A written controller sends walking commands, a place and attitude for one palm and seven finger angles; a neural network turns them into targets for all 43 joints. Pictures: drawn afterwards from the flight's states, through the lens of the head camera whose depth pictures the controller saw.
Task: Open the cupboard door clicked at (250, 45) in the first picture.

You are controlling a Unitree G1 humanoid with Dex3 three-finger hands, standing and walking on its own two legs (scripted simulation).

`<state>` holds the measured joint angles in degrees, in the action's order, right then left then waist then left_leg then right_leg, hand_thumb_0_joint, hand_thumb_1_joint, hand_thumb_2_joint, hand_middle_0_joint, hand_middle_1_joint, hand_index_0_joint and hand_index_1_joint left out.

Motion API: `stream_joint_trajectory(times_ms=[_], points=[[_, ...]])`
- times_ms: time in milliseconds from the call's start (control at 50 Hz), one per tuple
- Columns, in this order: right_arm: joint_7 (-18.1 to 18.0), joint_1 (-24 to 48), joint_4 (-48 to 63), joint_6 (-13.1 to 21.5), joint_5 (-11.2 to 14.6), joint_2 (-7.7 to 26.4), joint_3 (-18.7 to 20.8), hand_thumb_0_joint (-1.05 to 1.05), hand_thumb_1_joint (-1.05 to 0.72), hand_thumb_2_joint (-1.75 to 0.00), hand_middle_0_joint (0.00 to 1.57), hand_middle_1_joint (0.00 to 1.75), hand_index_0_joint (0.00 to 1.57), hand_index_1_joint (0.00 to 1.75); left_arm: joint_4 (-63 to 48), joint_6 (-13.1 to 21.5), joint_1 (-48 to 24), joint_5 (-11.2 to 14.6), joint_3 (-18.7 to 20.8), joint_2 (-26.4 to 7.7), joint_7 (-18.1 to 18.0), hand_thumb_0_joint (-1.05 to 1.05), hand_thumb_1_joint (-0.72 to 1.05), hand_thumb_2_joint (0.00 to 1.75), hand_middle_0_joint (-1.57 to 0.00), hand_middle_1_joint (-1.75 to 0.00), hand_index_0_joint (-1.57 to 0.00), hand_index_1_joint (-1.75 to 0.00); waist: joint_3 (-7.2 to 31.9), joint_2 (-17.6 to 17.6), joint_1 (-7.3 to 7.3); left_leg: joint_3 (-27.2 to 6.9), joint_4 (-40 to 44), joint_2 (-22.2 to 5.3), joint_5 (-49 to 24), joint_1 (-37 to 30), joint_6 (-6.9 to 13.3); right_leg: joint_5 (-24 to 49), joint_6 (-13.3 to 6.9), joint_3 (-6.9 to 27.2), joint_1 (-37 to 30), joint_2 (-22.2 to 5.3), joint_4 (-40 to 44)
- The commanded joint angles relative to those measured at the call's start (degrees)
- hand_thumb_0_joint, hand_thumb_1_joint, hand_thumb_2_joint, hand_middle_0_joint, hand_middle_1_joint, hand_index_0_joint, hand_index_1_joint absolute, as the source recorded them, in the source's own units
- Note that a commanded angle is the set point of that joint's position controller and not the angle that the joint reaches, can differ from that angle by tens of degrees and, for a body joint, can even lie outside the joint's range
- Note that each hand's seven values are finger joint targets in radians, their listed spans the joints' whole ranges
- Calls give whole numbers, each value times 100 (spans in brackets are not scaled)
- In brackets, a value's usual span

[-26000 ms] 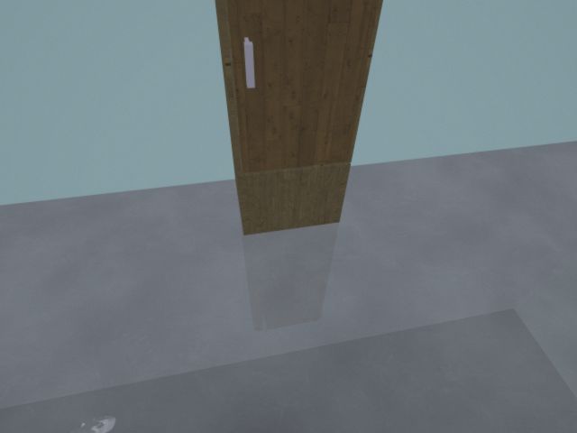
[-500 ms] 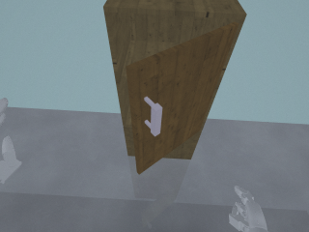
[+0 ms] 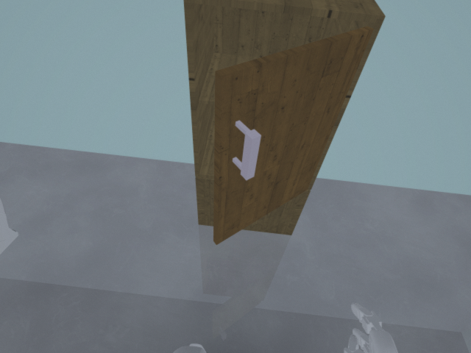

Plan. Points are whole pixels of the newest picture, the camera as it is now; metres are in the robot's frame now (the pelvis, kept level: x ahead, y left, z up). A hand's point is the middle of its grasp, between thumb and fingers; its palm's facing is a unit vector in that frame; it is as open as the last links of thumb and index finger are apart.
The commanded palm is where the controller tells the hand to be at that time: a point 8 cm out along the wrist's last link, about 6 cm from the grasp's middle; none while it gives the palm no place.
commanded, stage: step back with the hand held close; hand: left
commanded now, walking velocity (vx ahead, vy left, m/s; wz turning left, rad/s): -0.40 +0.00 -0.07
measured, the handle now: (244, 150) +0.49 +0.02 +0.06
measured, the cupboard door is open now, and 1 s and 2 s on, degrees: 41 41 41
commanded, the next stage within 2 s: stop stepping back and stand still in 0.36 s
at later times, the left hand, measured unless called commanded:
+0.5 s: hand out of the picture +0.09 +0.24 +0.18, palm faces +0.23 -0.82 -0.53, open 7.4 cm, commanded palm +0.04 +0.28 +0.19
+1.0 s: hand out of the picture -0.04 +0.26 +0.17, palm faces +0.47 -0.76 -0.44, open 7.4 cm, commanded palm -0.10 +0.29 +0.19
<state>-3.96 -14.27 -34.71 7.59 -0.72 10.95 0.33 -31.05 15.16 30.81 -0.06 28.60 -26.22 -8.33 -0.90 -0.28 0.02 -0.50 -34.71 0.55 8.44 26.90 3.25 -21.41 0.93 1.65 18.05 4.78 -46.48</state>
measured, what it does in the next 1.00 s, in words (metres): walks backwards: right foot, then left foot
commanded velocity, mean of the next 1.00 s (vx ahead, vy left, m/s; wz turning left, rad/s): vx -0.01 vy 0.02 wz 0.01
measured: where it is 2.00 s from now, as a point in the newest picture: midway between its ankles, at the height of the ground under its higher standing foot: outside the picture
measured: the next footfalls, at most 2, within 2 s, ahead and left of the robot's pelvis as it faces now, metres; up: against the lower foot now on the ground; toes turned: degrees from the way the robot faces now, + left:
right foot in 0.04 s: -0.08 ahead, -0.11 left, +0.00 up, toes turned +0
left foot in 0.26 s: +0.01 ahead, +0.06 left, +0.00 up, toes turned -3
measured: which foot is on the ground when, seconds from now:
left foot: down 0.00-0.14, up 0.16-0.24, down 0.26-0.66, up 0.68-0.94, down 0.96-1.00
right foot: up 0.00-0.02, down 0.04-0.30, up 0.32-0.66, down 0.68-1.00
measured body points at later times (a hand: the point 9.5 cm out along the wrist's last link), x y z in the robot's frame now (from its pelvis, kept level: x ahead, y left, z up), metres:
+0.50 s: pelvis -0.12 +0.00 +0.02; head -0.09 +0.02 +0.47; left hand +0.08 +0.28 +0.21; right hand +0.06 -0.25 -0.03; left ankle -0.03 +0.06 -0.72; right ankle -0.15 -0.13 -0.66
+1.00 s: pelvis -0.24 -0.01 +0.01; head -0.25 -0.01 +0.46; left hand -0.07 +0.30 +0.20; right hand -0.10 -0.27 -0.07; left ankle -0.29 +0.12 -0.72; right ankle -0.25 -0.11 -0.72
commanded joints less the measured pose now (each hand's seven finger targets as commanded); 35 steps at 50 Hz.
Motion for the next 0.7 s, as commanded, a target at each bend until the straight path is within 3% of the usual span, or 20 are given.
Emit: stream_joint_trajectory(times_ms=[0,40,80,100,120,140,200,240,260,300,340,400,460,480,520,580,600,620,640,680], points=[[-15,820,696,473,-56,873,294,0,-90,-90,20,30,20,30,-899,237,-197,196,214,-541,-65,0,90,90,-20,-30,-20,-30,178,796,-13,-1282,1894,-1313,1139,-157,342,-329,-165,33,-375,-131,1484],[28,799,508,478,-50,926,293,0,-90,-90,20,30,20,30,-953,296,-434,241,133,-647,-16,0,90,90,-20,-30,-20,-30,535,494,16,-864,1196,-986,-228,-1169,48,1005,-267,382,-82,-404,2625],[15,778,423,357,-16,776,254,0,-90,-90,20,30,20,30,-1191,394,-724,206,209,-1012,-36,0,90,90,-20,-30,-20,-30,1416,-46,23,-127,314,-638,-1777,-2012,-194,3719,-284,964,-268,-1160,2499],[-24,936,568,324,34,721,206,0,-90,-90,20,30,20,30,-1211,411,-823,205,340,-1118,-75,0,90,90,-20,-30,-20,-30,1780,-516,-9,311,-39,-305,-1092,-1797,-257,6322,169,900,-908,-1410,2358],[-64,1030,687,324,176,758,254,0,-90,-90,20,30,20,30,-1186,328,-711,214,391,-1128,-70,0,90,90,-20,-30,-20,-30,1901,-1359,-63,415,-329,41,79,-1179,-267,7696,561,606,-1486,-1473,2104],[-74,1124,835,327,233,766,250,0,-90,-90,20,30,20,30,-1181,263,-378,218,640,-1318,-47,0,90,90,-20,-30,-20,-30,1833,-1538,-181,375,-586,180,881,-740,-232,7850,581,543,-1590,-1571,2025],[-132,1354,979,146,135,574,37,0,-90,-90,20,30,20,30,-1155,54,367,290,772,-1307,63,0,90,90,-20,-30,-20,-30,1155,-355,-179,226,-58,121,818,-274,-311,6938,-230,732,-1505,-1597,1874],[-175,1211,908,25,91,786,5,0,-90,-90,20,30,20,30,-1363,65,226,335,662,-1241,81,0,90,90,-20,-30,-20,-30,1171,875,-54,68,885,-68,-2154,-1210,-277,6231,-24,278,-1192,-875,1512],[-146,1018,852,-3,90,893,82,0,-90,-90,20,30,20,30,-1397,44,161,343,591,-1218,89,0,90,90,-20,-30,-20,-30,1413,1307,-11,-323,971,-543,-4677,-2259,-96,4409,190,27,-521,-461,1209],[-12,800,797,146,51,825,255,0,-90,-90,20,30,20,30,-1216,20,440,379,434,-1079,118,0,90,90,-20,-30,-20,-30,1842,1626,-91,-1284,1060,-1690,-7220,-3470,225,-680,-8,137,563,-79,154],[57,719,761,227,-78,894,326,0,-90,-90,20,30,20,30,-1358,-45,674,375,395,-943,205,0,90,90,-20,-30,-20,-30,1734,1410,-174,-1057,1439,-1761,-5780,-2737,224,-1137,-61,203,131,-84,-485],[79,753,838,285,65,852,345,0,-90,-90,20,30,20,30,-1300,-283,849,417,275,-781,118,0,90,90,-20,-30,-20,-30,1436,706,-89,-822,1695,-1647,-4095,-2442,476,-360,79,23,315,-124,-691],[-9,868,868,325,68,886,321,0,-90,-90,20,30,20,30,-1168,-487,676,450,356,-857,29,0,90,90,-20,-30,-20,-30,809,575,-12,-816,2517,-1587,-494,-1054,488,-369,119,-102,-142,-188,-926],[-48,856,890,339,69,916,306,0,-90,-90,20,30,20,30,-1365,-485,522,397,462,-1000,-27,0,90,90,-20,-30,-20,-30,781,877,-25,-714,2873,-1411,1216,-765,371,-256,86,-243,-393,-190,-692],[-108,907,907,355,46,858,226,0,-90,-90,20,30,20,30,-1383,-506,356,342,292,-851,-153,0,90,90,-20,-30,-20,-30,584,1407,-27,-620,3448,-1194,2887,-106,110,-650,1,-680,-1076,24,-139],[-156,872,797,369,-48,870,237,0,-90,-90,20,30,20,30,-1396,-489,-68,197,289,-992,-228,0,90,90,-20,-30,-20,-30,541,1711,-44,-188,3195,-724,3359,323,-324,-1111,-215,-1028,-2113,203,1438],[-135,859,814,350,-23,751,210,0,-90,-90,20,30,20,30,-1421,-491,-117,186,119,-899,-206,0,90,90,-20,-30,-20,-30,465,1147,-25,149,2295,-320,2860,1,-498,-1135,-355,-781,-1786,-82,2546],[-113,785,732,317,33,662,209,0,-90,-90,20,30,20,30,-1486,-475,-133,169,126,-1038,-186,0,90,90,-20,-30,-20,-30,493,-155,26,558,180,139,1897,-964,-559,-1302,-711,360,-320,-1113,3703],[-128,915,710,252,4,718,195,0,-90,-90,20,30,20,30,-1761,-480,-183,228,216,-1239,-154,0,90,90,-20,-30,-20,-30,343,-1133,-67,-38,-2024,296,1309,-1107,-511,-2027,-1179,2326,1315,-2403,4466],[-26,894,485,175,-157,879,166,0,-90,-90,20,30,20,30,-1842,-311,-655,232,581,-1530,-107,0,90,90,-20,-30,-20,-30,234,-562,73,-322,-3510,-67,884,-33,-549,-1337,-1502,2468,1607,-2932,4369]])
